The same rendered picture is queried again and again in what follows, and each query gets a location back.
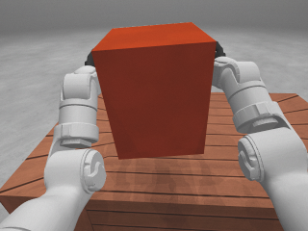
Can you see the left robot forearm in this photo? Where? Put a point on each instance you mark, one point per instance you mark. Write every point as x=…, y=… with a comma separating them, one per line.
x=77, y=112

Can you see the right robot forearm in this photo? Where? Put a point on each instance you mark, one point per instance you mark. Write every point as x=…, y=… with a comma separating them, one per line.
x=251, y=105

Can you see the robot left hand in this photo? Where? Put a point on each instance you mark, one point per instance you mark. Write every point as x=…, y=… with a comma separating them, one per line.
x=90, y=60

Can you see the robot right hand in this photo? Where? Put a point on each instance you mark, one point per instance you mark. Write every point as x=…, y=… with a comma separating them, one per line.
x=219, y=51

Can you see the left robot upper arm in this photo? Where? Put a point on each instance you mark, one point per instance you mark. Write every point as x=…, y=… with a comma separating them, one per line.
x=71, y=177

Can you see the pedestal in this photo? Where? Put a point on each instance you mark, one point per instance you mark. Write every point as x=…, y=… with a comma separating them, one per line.
x=198, y=192

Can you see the carton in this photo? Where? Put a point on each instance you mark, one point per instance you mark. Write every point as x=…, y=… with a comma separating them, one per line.
x=156, y=83

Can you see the right robot upper arm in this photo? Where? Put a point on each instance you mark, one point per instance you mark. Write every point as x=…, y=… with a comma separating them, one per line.
x=277, y=160

